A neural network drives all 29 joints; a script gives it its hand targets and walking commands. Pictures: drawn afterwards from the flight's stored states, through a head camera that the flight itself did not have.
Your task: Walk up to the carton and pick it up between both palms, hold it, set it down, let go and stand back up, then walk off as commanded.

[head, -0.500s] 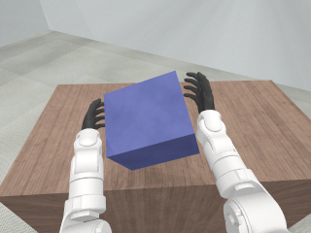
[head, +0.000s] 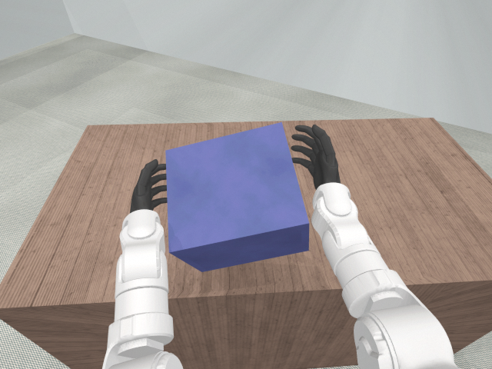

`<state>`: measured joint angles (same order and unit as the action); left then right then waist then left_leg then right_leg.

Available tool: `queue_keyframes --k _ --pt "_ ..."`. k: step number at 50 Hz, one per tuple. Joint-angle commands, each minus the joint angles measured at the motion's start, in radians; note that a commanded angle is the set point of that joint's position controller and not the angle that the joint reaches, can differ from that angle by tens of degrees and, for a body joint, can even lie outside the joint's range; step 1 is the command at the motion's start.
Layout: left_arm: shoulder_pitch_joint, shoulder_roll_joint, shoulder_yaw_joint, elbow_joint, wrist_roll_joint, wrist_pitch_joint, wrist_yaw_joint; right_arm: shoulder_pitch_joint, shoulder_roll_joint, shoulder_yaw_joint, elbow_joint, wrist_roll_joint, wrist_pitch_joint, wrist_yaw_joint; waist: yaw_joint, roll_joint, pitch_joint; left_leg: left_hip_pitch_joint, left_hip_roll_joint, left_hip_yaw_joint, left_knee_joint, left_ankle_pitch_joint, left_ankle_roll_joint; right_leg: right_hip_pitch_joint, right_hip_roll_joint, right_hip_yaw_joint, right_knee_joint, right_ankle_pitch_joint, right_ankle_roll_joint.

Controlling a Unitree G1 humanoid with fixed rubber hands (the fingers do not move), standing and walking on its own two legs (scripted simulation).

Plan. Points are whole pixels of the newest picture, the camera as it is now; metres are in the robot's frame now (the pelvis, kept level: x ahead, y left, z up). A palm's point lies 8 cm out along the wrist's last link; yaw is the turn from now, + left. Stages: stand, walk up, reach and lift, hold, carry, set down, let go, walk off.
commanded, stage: set down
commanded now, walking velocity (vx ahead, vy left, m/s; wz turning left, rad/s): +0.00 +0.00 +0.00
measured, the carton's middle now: (239, 202) +0.40 +0.03 +0.07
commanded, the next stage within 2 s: none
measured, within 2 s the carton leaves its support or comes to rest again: neither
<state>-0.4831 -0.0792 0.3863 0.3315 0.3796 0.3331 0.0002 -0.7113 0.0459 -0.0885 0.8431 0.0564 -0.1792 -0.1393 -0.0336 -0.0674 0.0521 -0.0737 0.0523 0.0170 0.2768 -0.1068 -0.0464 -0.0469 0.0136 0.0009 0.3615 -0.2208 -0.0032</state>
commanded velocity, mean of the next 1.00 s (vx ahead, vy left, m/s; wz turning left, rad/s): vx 0.00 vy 0.00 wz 0.00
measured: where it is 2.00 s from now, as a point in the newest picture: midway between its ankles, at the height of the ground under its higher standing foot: outside the picture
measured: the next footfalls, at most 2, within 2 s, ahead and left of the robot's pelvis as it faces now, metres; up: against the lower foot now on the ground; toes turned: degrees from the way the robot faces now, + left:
none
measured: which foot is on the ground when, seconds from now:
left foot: down 0.00-1.00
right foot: down 0.00-1.00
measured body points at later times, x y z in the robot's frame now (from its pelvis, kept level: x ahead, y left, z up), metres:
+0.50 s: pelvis +0.01 +0.00 +0.00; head +0.00 +0.01 +0.45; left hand +0.37 +0.19 +0.09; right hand +0.41 -0.11 +0.12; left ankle +0.03 +0.16 -0.75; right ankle -0.01 -0.10 -0.75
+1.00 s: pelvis +0.02 +0.00 +0.00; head +0.06 +0.00 +0.45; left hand +0.39 +0.19 +0.05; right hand +0.44 -0.10 +0.07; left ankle +0.03 +0.16 -0.75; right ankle -0.01 -0.10 -0.75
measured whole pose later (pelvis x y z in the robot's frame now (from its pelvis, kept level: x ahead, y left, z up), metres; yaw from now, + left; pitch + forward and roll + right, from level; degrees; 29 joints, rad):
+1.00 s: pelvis +0.02 +0.00 +0.00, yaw +0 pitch +3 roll +1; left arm -0.49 -0.13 0.45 0.53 0.38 0.04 0.09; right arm -0.71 0.04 -0.22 1.02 -0.04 -0.33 -0.07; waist 0.04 -0.03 0.03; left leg -0.21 0.05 0.02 0.26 -0.11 -0.05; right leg -0.19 0.01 0.00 0.36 -0.23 -0.02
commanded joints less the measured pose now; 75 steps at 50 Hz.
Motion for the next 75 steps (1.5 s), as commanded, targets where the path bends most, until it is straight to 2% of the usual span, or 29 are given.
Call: queue_keyframes --k 1,4,9,18,19,20,24,27,28,32,33,34,35,37,38,39,43,44,47,48,52,54,55,57,61,67,69,70,75 --pt "-0.676 -0.477 -0.381 -0.070 -0.036 -0.140 -0.111 -0.473 0.435 0.229 -0.098 -0.142 -0.007 0.151 0.098 0.079 -0.364 0.206 -0.053 0.126 -0.017 0.214 0.036 0.003 0.006 -0.104 -0.111 0.192 0.060" --pt "-0.659 -0.465 -0.357 -0.027 -0.028 -0.143 -0.114 -0.455 0.410 0.187 -0.050 -0.166 -0.003 0.157 0.093 0.066 -0.318 0.182 -0.050 0.125 -0.030 0.184 0.045 -0.018 0.008 -0.102 -0.123 0.156 0.057" --pt "-0.689 -0.482 -0.361 -0.028 -0.033 -0.180 -0.096 -0.465 0.433 0.196 -0.040 -0.170 -0.020 0.172 0.125 0.098 -0.360 0.175 -0.046 0.131 -0.020 0.227 0.035 -0.034 0.007 -0.103 -0.108 0.187 0.049" --pt "-0.686 -0.496 -0.317 0.057 -0.020 -0.223 -0.075 -0.496 0.435 0.153 0.020 -0.204 -0.040 0.198 0.163 0.064 -0.355 0.124 -0.038 0.143 -0.026 0.217 0.045 -0.073 0.007 -0.100 -0.112 0.171 0.046" --pt "-0.706 -0.488 -0.312 0.075 -0.013 -0.224 -0.075 -0.505 0.428 0.123 0.028 -0.211 -0.035 0.200 0.144 0.070 -0.339 0.117 -0.039 0.138 -0.029 0.197 0.047 -0.087 0.006 -0.100 -0.121 0.153 0.045" --pt "-0.702 -0.495 -0.318 0.063 -0.020 -0.233 -0.073 -0.517 0.429 0.133 0.019 -0.212 -0.042 0.206 0.161 0.072 -0.353 0.118 -0.039 0.140 -0.029 0.212 0.042 -0.088 0.012 -0.103 -0.117 0.150 0.041" --pt "-0.693 -0.500 -0.315 0.103 -0.032 -0.247 -0.060 -0.510 0.417 0.105 0.043 -0.231 -0.050 0.207 0.141 0.065 -0.372 0.105 -0.038 0.136 -0.013 0.231 0.039 -0.094 0.012 -0.102 -0.121 0.167 0.033" --pt "-0.713 -0.508 -0.300 0.115 -0.026 -0.263 -0.055 -0.521 0.426 0.092 0.058 -0.241 -0.056 0.216 0.156 0.069 -0.390 0.104 -0.035 0.140 -0.013 0.229 0.041 -0.121 0.009 -0.102 -0.119 0.150 0.033" --pt "-0.706 -0.511 -0.286 0.113 -0.022 -0.270 -0.050 -0.522 0.427 0.094 0.068 -0.240 -0.057 0.221 0.180 0.071 -0.394 0.094 -0.031 0.143 -0.014 0.247 0.039 -0.121 0.013 -0.102 -0.113 0.157 0.028" --pt "-0.704 -0.521 -0.293 0.121 -0.029 -0.302 -0.035 -0.541 0.428 0.104 0.080 -0.247 -0.083 0.224 0.186 0.068 -0.461 0.106 -0.028 0.143 0.011 0.316 0.032 -0.122 0.012 -0.103 -0.099 0.231 0.029" --pt "-0.717 -0.536 -0.297 0.117 -0.028 -0.308 -0.029 -0.541 0.413 0.075 0.078 -0.257 -0.090 0.225 0.165 0.097 -0.489 0.133 -0.024 0.136 0.022 0.329 0.022 -0.155 0.018 -0.108 -0.105 0.213 0.023" --pt "-0.671 -0.533 -0.291 0.136 -0.021 -0.310 -0.024 -0.544 0.414 0.095 0.069 -0.245 -0.100 0.228 0.196 0.100 -0.487 0.132 -0.024 0.142 0.030 0.362 0.020 -0.156 0.019 -0.109 -0.107 0.225 0.016" --pt "-0.692 -0.540 -0.319 0.112 -0.034 -0.318 -0.022 -0.530 0.409 0.078 0.083 -0.257 -0.105 0.226 0.160 0.101 -0.516 0.160 -0.019 0.133 0.039 0.392 0.015 -0.164 0.026 -0.118 -0.108 0.238 0.012" --pt "-0.670 -0.527 -0.292 0.131 -0.029 -0.326 -0.019 -0.522 0.413 0.080 0.103 -0.264 -0.105 0.225 0.172 0.063 -0.493 0.144 -0.021 0.134 0.044 0.399 0.024 -0.165 0.024 -0.113 -0.106 0.251 0.017" --pt "-0.654 -0.526 -0.288 0.137 -0.028 -0.329 -0.019 -0.519 0.413 0.085 0.117 -0.263 -0.105 0.225 0.190 0.065 -0.492 0.129 -0.020 0.139 0.039 0.404 0.024 -0.159 0.023 -0.111 -0.106 0.263 0.018" --pt "-0.640 -0.538 -0.292 0.145 -0.026 -0.330 -0.019 -0.516 0.407 0.080 0.102 -0.269 -0.113 0.222 0.179 0.071 -0.507 0.140 -0.020 0.142 0.042 0.412 0.022 -0.156 0.024 -0.111 -0.106 0.279 0.018" --pt "-0.653 -0.536 -0.290 0.142 -0.040 -0.366 -0.007 -0.533 0.424 0.109 0.096 -0.262 -0.140 0.224 0.212 0.065 -0.570 0.118 -0.018 0.141 0.065 0.473 0.020 -0.157 0.024 -0.106 -0.087 0.358 0.022" --pt "-0.639 -0.544 -0.288 0.151 -0.031 -0.376 -0.003 -0.534 0.420 0.113 0.094 -0.267 -0.152 0.221 0.199 0.067 -0.575 0.133 -0.019 0.137 0.075 0.504 0.016 -0.163 0.028 -0.107 -0.081 0.387 0.018" --pt "-0.622 -0.530 -0.261 0.190 -0.027 -0.386 -0.005 -0.524 0.415 0.091 0.129 -0.279 -0.149 0.219 0.208 0.050 -0.544 0.085 -0.020 0.145 0.064 0.454 0.024 -0.157 0.022 -0.098 -0.091 0.350 0.018" --pt "-0.655 -0.540 -0.277 0.175 -0.035 -0.398 -0.004 -0.519 0.418 0.084 0.141 -0.292 -0.153 0.218 0.181 0.056 -0.562 0.088 -0.020 0.139 0.065 0.449 0.020 -0.157 0.021 -0.104 -0.086 0.360 0.019" --pt "-0.649 -0.539 -0.270 0.202 -0.033 -0.423 0.009 -0.542 0.409 0.061 0.167 -0.302 -0.170 0.224 0.212 0.078 -0.571 0.104 -0.008 0.133 0.079 0.502 0.012 -0.216 0.034 -0.109 -0.096 0.312 0.003" --pt "-0.658 -0.542 -0.272 0.199 -0.034 -0.433 0.018 -0.534 0.401 0.045 0.194 -0.309 -0.177 0.225 0.193 0.082 -0.584 0.131 -0.005 0.128 0.092 0.528 0.008 -0.254 0.039 -0.111 -0.104 0.303 -0.003" --pt "-0.656 -0.537 -0.258 0.212 -0.029 -0.439 0.021 -0.537 0.404 0.046 0.195 -0.309 -0.179 0.230 0.216 0.079 -0.597 0.118 -0.004 0.132 0.095 0.531 0.009 -0.253 0.037 -0.110 -0.102 0.307 -0.002" --pt "-0.638 -0.540 -0.249 0.248 -0.031 -0.450 0.028 -0.565 0.400 0.049 0.188 -0.321 -0.190 0.229 0.227 0.060 -0.587 0.082 -0.006 0.130 0.097 0.529 0.010 -0.250 0.036 -0.107 -0.098 0.320 -0.007" --pt "-0.651 -0.539 -0.237 0.265 -0.029 -0.471 0.029 -0.568 0.403 0.037 0.217 -0.321 -0.195 0.227 0.220 0.061 -0.585 0.069 -0.005 0.132 0.095 0.506 0.013 -0.256 0.031 -0.099 -0.096 0.319 -0.003" --pt "-0.654 -0.556 -0.248 0.272 -0.045 -0.512 0.048 -0.569 0.396 0.016 0.244 -0.338 -0.224 0.230 0.218 0.091 -0.665 0.100 0.005 0.122 0.135 0.606 -0.004 -0.323 0.046 -0.106 -0.094 0.307 -0.021" --pt "-0.619 -0.545 -0.228 0.304 -0.037 -0.521 0.053 -0.566 0.393 0.011 0.256 -0.339 -0.228 0.233 0.232 0.068 -0.644 0.096 0.005 0.125 0.142 0.604 0.002 -0.329 0.042 -0.098 -0.097 0.302 -0.020" --pt "-0.640 -0.540 -0.234 0.303 -0.040 -0.524 0.051 -0.564 0.389 0.004 0.269 -0.346 -0.227 0.229 0.217 0.067 -0.636 0.084 0.002 0.126 0.138 0.588 0.006 -0.329 0.042 -0.099 -0.096 0.313 -0.017" --pt "-0.614 -0.543 -0.208 0.345 -0.039 -0.550 0.051 -0.561 0.380 0.002 0.306 -0.343 -0.243 0.230 0.226 0.054 -0.659 0.068 0.008 0.122 0.155 0.627 0.009 -0.337 0.039 -0.091 -0.081 0.358 -0.015"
